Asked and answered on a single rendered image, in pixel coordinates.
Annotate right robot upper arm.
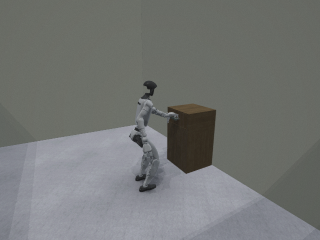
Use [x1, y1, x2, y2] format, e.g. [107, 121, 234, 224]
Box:
[136, 100, 153, 124]

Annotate robot head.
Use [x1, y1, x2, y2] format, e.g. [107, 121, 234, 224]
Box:
[141, 80, 157, 101]

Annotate left robot forearm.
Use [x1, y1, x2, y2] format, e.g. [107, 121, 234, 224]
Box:
[155, 109, 169, 118]

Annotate drawer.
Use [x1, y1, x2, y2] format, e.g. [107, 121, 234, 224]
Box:
[168, 108, 188, 129]

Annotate right robot foot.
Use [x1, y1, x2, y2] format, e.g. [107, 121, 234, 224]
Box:
[139, 184, 156, 192]

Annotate left robot upper arm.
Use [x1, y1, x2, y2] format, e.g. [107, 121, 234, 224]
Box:
[151, 107, 157, 114]

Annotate right robot hand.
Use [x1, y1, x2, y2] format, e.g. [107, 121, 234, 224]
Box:
[142, 143, 153, 161]

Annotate cabinet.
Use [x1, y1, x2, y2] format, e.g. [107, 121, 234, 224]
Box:
[167, 103, 216, 174]

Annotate left robot hand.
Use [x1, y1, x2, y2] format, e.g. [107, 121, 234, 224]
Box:
[167, 112, 179, 123]

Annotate right robot forearm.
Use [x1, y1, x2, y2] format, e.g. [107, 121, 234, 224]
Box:
[137, 118, 148, 144]

